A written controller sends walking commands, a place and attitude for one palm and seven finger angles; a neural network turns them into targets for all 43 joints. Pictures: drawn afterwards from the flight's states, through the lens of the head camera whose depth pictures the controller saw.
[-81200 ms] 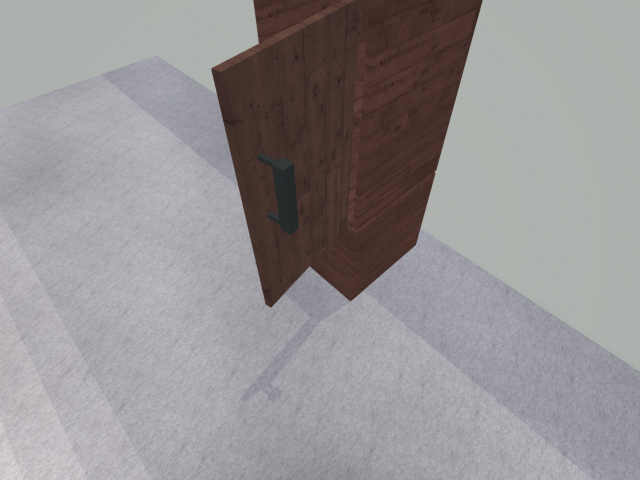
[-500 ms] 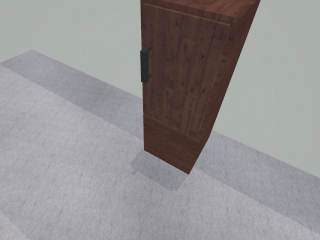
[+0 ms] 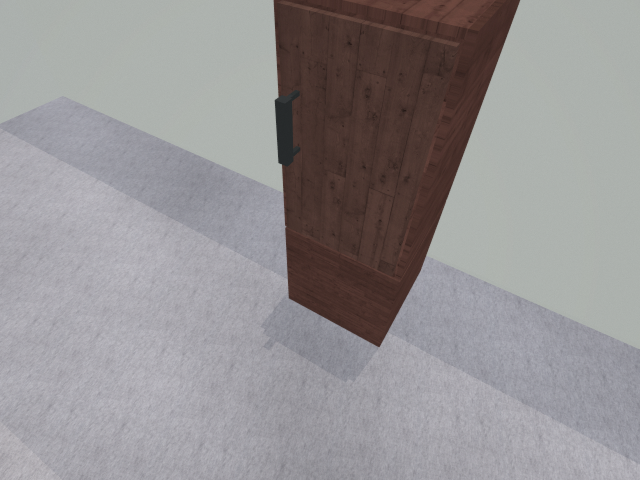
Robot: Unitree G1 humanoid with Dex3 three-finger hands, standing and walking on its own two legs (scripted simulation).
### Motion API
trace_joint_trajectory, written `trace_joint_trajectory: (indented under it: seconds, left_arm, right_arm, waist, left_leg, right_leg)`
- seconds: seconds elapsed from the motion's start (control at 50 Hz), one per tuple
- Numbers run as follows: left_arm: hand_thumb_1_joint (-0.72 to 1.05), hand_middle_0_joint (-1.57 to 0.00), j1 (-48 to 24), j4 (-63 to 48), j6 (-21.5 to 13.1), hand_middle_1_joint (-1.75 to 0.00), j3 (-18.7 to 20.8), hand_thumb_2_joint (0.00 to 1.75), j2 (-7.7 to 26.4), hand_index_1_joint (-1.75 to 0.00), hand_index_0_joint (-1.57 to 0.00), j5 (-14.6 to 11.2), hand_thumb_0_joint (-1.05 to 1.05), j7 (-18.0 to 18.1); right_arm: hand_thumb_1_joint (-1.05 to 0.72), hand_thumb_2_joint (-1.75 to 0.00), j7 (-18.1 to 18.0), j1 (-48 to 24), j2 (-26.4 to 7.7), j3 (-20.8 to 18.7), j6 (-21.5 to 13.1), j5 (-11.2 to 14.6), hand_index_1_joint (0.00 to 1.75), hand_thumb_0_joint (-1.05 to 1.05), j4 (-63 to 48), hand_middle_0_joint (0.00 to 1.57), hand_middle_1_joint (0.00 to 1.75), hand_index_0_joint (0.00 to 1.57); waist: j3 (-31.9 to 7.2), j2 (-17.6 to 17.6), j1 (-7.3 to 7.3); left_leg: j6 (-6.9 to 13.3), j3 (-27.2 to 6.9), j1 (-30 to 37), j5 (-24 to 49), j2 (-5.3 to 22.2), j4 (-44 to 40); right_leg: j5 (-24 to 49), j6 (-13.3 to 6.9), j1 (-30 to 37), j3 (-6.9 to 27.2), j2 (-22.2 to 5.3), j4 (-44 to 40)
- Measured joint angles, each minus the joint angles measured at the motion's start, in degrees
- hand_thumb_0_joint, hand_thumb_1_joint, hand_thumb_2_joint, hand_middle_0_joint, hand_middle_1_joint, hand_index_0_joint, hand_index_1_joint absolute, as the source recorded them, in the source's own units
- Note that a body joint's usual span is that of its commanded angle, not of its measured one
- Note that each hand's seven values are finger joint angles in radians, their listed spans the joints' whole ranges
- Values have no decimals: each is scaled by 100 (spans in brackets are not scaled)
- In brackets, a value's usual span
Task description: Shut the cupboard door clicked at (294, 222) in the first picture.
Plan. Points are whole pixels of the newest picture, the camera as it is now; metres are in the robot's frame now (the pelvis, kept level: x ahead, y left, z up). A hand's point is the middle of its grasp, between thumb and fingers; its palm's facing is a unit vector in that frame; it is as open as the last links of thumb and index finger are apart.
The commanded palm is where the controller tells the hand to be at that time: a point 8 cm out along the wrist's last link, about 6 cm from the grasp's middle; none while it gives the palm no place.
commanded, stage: look to check the result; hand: left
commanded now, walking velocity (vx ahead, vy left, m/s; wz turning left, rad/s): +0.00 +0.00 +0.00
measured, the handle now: (290, 128) +0.80 +0.11 +0.01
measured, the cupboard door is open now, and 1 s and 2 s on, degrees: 0 0 0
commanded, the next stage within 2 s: stand and wait in 0.02 s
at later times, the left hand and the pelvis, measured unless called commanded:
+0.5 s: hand out of the picture -0.02 +0.15 -0.18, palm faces +0.05 -0.98 -0.17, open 7.4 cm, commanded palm none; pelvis +0.02 -0.01 +0.00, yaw +0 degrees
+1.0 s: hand out of the picture -0.02 +0.14 -0.18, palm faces +0.05 -0.99 -0.16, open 7.4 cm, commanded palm none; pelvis +0.03 -0.01 +0.00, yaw +0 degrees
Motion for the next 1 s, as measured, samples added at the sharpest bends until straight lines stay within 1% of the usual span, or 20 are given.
trace_joint_trajectory:
  seconds: [0.16,0.5,1.0]
  left_arm:
    - [91,-20,-73,-12,-8,-30,3,90,-30,-30,-20,0,0,-4]
    - [91,-20,-28,10,-21,-30,15,90,46,-30,-20,-12,0,17]
    - [91,-20,20,33,-20,-30,3,90,-10,-30,-20,-12,0,21]
  right_arm:
    - [-91,-90,-16,-17,-15,8,-27,1,30,0,15,20,30,20]
    - [-90,-90,-25,-20,-11,25,-29,6,30,0,77,20,30,20]
    - [-90,-90,-42,-53,0,35,-34,13,30,0,96,20,30,20]
  waist:
    - [9,-24,-1]
    - [38,-25,8]
    - [76,-45,33]
  left_leg:
    - [-13,-4,45,-49,-1,-7]
    - [-48,-11,152,-153,21,1]
    - [-66,-12,221,-220,15,-6]
  right_leg:
    - [-30,-14,63,0,0,-45]
    - [-63,-47,226,5,23,-163]
    - [-116,-66,306,7,17,-195]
